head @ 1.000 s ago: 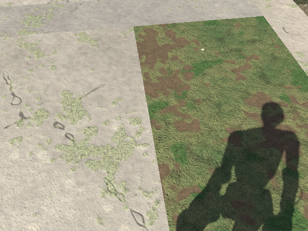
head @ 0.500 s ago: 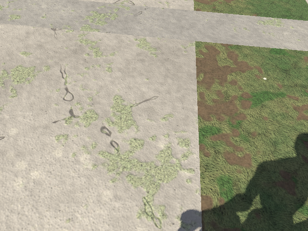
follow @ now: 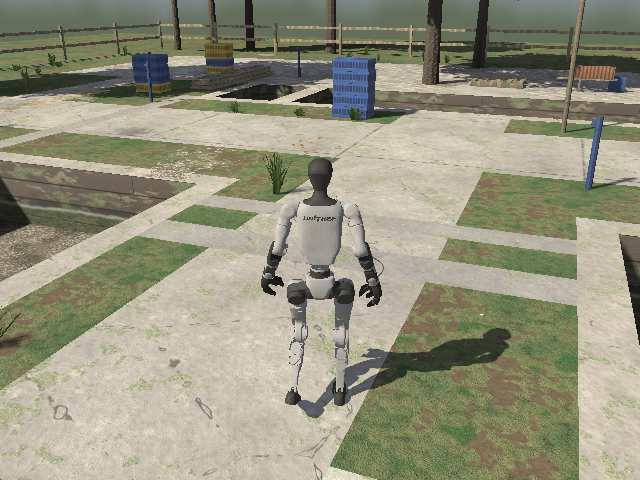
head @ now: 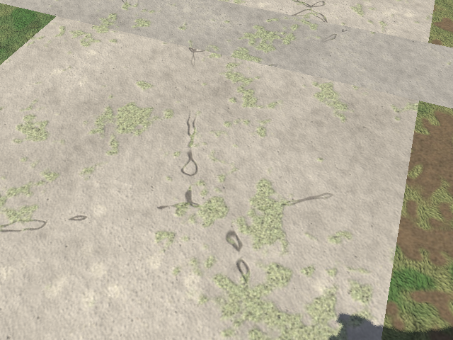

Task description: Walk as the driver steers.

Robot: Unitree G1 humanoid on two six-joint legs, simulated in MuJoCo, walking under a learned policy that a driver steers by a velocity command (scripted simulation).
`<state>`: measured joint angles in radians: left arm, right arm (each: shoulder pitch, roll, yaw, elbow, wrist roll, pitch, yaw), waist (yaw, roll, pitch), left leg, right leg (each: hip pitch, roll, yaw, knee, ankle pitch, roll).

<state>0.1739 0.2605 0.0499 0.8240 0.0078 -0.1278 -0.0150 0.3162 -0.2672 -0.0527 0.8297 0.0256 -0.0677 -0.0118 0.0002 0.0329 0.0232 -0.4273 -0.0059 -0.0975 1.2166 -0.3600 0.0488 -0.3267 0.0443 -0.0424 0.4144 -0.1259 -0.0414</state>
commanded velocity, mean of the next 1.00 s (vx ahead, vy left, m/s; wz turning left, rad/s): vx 0.21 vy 0.00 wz -0.31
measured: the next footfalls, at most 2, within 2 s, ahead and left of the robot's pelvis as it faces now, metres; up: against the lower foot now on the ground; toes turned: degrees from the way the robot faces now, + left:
left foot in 0.32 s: +0.34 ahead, +0.16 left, +0.00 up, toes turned -1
right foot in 0.78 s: +0.28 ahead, -0.09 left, +0.00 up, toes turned -21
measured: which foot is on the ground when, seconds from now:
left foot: up 0.00-0.30, down 0.32-0.78, up 0.80-1.00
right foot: down 0.00-0.34, up 0.36-0.76, down 0.78-1.00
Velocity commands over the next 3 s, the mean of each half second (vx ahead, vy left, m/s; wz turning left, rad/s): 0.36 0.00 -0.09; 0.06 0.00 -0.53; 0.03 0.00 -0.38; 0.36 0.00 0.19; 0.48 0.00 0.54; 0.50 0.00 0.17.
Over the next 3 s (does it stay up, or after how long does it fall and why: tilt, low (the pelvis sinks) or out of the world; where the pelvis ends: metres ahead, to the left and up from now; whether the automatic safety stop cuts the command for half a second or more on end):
stays up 0.95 -0.16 0.00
